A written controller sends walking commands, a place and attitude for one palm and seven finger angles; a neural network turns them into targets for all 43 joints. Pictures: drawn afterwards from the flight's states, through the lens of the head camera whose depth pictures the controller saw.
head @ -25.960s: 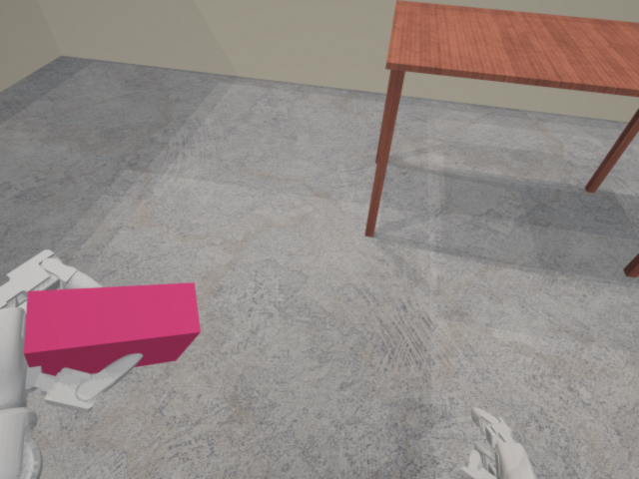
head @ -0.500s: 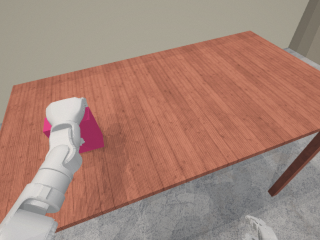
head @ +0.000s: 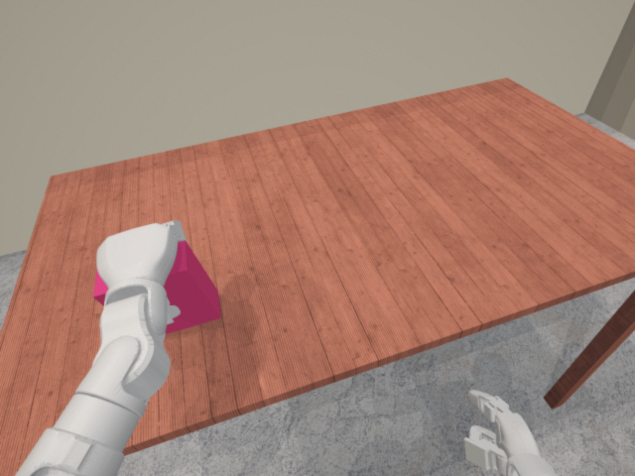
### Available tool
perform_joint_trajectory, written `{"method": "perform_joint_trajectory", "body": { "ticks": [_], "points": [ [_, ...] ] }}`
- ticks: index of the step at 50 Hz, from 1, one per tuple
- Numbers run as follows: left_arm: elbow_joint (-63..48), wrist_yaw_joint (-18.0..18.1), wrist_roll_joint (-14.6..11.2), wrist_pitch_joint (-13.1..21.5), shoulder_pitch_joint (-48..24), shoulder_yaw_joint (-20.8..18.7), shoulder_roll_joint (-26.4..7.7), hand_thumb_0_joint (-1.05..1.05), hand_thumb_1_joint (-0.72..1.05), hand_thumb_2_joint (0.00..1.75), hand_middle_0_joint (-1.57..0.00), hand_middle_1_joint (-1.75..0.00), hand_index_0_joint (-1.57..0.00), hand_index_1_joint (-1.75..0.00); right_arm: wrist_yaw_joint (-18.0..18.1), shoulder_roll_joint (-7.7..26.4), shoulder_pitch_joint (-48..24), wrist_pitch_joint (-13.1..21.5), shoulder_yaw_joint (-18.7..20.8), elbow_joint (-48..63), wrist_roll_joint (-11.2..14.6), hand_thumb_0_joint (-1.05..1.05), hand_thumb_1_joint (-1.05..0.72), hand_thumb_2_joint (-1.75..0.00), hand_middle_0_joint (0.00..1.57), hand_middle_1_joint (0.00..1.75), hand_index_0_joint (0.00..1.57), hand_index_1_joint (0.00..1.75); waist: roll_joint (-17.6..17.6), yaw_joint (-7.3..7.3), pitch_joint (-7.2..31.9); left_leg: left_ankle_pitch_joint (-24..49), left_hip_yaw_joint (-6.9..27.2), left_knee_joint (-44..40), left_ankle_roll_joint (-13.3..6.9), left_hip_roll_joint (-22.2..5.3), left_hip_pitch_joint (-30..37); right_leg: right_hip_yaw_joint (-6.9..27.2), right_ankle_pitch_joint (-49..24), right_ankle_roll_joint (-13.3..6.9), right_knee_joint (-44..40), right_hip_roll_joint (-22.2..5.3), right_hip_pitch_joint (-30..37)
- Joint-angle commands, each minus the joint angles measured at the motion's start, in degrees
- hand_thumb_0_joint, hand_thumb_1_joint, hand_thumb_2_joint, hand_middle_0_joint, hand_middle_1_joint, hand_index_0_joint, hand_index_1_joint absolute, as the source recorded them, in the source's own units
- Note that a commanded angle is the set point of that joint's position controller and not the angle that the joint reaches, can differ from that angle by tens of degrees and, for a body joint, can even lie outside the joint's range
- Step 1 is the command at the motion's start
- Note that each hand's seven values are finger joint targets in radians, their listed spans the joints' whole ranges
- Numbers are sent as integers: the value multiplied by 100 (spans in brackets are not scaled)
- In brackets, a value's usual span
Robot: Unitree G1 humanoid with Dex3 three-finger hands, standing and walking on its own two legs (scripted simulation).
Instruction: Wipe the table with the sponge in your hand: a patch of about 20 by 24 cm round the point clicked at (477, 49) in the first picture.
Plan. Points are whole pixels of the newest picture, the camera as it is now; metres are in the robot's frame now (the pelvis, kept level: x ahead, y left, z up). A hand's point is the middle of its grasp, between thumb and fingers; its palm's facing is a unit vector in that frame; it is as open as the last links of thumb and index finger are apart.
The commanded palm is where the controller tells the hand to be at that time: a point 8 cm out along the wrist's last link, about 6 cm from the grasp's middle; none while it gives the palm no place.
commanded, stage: wipe back along the middle lane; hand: left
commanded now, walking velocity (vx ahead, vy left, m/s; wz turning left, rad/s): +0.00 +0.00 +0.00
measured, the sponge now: (170, 301) +0.32 +0.25 +0.05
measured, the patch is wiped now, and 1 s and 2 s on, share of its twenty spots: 0.50 0.50 0.70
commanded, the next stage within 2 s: slide across to the third lane in 0.48 s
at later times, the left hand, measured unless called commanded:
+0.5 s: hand (170, 305) +0.28 +0.22 +0.10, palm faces +0.09 -0.08 -0.99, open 9.2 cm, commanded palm +0.24 +0.20 +0.13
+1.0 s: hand (198, 308) +0.28 +0.18 +0.10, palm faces +0.07 -0.10 -0.99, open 9.2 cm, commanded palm +0.25 +0.16 +0.16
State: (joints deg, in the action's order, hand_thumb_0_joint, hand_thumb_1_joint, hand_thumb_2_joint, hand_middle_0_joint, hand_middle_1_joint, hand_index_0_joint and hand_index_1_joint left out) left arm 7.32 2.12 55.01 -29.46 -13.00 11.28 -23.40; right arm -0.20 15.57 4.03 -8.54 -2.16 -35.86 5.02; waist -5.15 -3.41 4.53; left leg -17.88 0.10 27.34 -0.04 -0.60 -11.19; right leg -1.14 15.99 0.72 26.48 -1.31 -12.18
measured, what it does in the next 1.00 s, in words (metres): stands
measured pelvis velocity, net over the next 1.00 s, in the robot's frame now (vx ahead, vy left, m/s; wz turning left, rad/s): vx -0.02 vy -0.02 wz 0.01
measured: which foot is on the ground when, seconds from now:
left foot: down 0.00-1.00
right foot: down 0.00-1.00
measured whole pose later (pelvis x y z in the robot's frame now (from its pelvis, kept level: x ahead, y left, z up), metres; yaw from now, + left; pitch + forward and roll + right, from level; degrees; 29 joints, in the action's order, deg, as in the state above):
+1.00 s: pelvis -0.02 -0.02 +0.00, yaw +0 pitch -2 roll +1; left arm -0.7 0.5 55.6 -35.2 -10.7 20.7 -19.7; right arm -0.7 14.6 0.6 -6.5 -2.7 -37.4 4.7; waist -6.0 -5.8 2.7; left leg -16.3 0.8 26.8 1.5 -1.2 -8.8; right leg -1.7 16.2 -0.9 28.9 -0.7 -11.0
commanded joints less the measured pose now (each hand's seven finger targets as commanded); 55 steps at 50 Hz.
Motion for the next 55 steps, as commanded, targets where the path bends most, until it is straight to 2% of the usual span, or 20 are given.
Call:
{"method": "perform_joint_trajectory", "body": {
  "ticks": [1,5,7,8,12,13,17,19,25,27,29,37,39,42,43,45,47,48,52,55],
  "points": [
    [-725,-163,-191,-142,-506,-72,-264,0,10,130,-120,-160,-120,-160,-27,608,-1040,278,228,956,5,0,-90,-90,20,30,20,30,664,-82,778,2406,-17,-215,-169,132,120,-251,-2241,-387,-42,282,575],
    [-813,-141,-142,-285,-551,119,-102,0,10,130,-120,-160,-120,-160,-44,591,-1120,304,218,948,7,0,-90,-90,20,30,20,30,725,-71,727,2234,4,-219,-181,127,136,-248,-2035,-405,-26,297,482],
    [-923,-136,-139,-339,-574,-59,-297,0,10,130,-120,-160,-120,-160,-24,612,-1281,301,204,967,-4,0,-90,-90,20,30,20,30,733,-124,756,2056,14,-247,-184,124,122,-149,-1894,-430,-53,314,494],
    [-1031,-150,-135,-350,-677,227,-30,0,10,130,-120,-160,-120,-160,-31,566,-1222,324,194,1003,5,0,-90,-90,20,30,20,30,702,-90,891,2062,-29,-208,-205,160,150,-210,-1896,-406,-12,277,538],
    [-900,-161,-111,-400,-688,161,-110,0,10,130,-120,-160,-120,-160,-6,579,-1366,306,180,954,10,0,-90,-90,20,30,20,30,762,-101,671,1764,10,-267,-197,133,97,-139,-1575,-430,-64,317,382],
    [-1032,-166,-144,-386,-648,346,119,0,10,130,-120,-160,-120,-160,-26,543,-1275,347,189,1013,7,0,-90,-90,20,30,20,30,828,-102,853,1869,-32,-207,-225,176,114,-198,-1727,-402,-12,282,506],
    [-1155,-154,-233,-335,52,-124,-270,0,10,130,-120,-160,-120,-160,-54,574,-1384,346,196,1023,-16,0,-90,-90,20,30,20,30,932,-229,882,1991,-33,-177,-210,167,65,-67,-2095,-403,7,297,710],
    [-1289,-194,-246,-352,4,254,87,0,10,130,-120,-160,-120,-160,-74,516,-1349,346,179,1040,16,0,-90,-90,20,30,20,30,899,-116,709,1953,-73,-166,-211,164,42,-151,-2048,-363,1,271,598],
    [-1500,-166,-211,-397,377,195,17,0,10,130,-120,-160,-120,-160,-94,522,-1373,361,184,1039,21,0,-90,-90,20,30,20,30,861,-157,583,1881,-112,-173,-215,179,20,-83,-2012,-354,2,284,583],
    [-1644,-135,-205,-447,391,-62,-265,0,10,130,-120,-160,-120,-160,-81,531,-1508,356,191,1060,5,0,-90,-90,20,30,20,30,924,-226,565,1720,-83,-208,-224,169,2,44,-1799,-374,-54,310,577],
    [-1656,-151,-194,-461,429,268,75,0,10,130,-120,-160,-120,-160,-90,491,-1444,385,182,1068,25,0,-90,-90,20,30,20,30,917,-161,560,1818,-118,-172,-232,181,26,-60,-1919,-352,-5,285,563],
    [-2040,-171,-87,-488,-548,340,-92,0,10,130,-120,-160,-120,-160,-47,473,-1627,429,179,1030,-11,0,-90,-90,20,30,20,30,779,-144,739,1685,-51,-231,-260,178,219,78,-1657,-402,-79,308,520],
    [-1951,-176,-118,-444,-763,648,197,0,10,130,-120,-160,-120,-160,-55,421,-1565,484,162,1004,-1,0,-90,-90,20,30,20,30,775,-81,710,1725,-51,-226,-260,180,241,-57,-1673,-388,-56,275,492],
    [-1999,-131,-97,-416,-903,321,-129,0,10,130,-120,-160,-120,-160,-38,435,-1663,480,163,986,-27,0,-90,-90,20,30,20,30,827,-164,800,1690,-45,-276,-254,171,285,54,-1628,-411,-112,308,581],
    [-2056,-126,-91,-394,-1160,622,152,0,10,130,-120,-160,-120,-160,-37,388,-1605,526,128,1013,-19,0,-90,-90,20,30,20,30,829,-115,937,1689,-89,-258,-254,197,293,-49,-1584,-376,-74,262,615],
    [-1806,-101,-55,-401,-1298,678,191,0,10,130,-120,-160,-120,-160,-33,402,-1599,494,149,889,-18,0,-90,-90,20,30,20,30,716,-87,697,1631,-69,-317,-233,177,319,-57,-1489,-395,-144,283,470],
    [-1814,-33,-15,-420,-1347,386,-98,0,10,130,-120,-160,-120,-160,-43,415,-1715,510,148,891,-30,0,-90,-90,20,30,20,30,723,-165,863,1620,-48,-351,-222,175,356,71,-1455,-437,-170,319,582],
    [-1839,-37,-27,-415,-1543,808,348,0,10,130,-120,-160,-120,-160,-56,347,-1684,556,109,943,-17,0,-90,-90,20,30,20,30,790,-110,922,1658,-103,-305,-234,206,349,-49,-1498,-400,-131,273,588],
    [-1660,44,-3,-479,-1531,616,200,0,10,130,-120,-160,-120,-160,-105,382,-1794,504,134,874,-31,0,-90,-90,20,30,20,30,732,-183,969,1659,-77,-366,-211,186,380,43,-1535,-444,-173,314,647],
    [-1464,68,-17,-521,-1511,1010,650,0,10,130,-120,-160,-120,-160,-169,358,-1738,481,158,809,-16,0,-90,-90,20,30,20,30,813,-125,924,1758,-110,-331,-202,182,372,-80,-1686,-421,-127,288,611]
  ]
}}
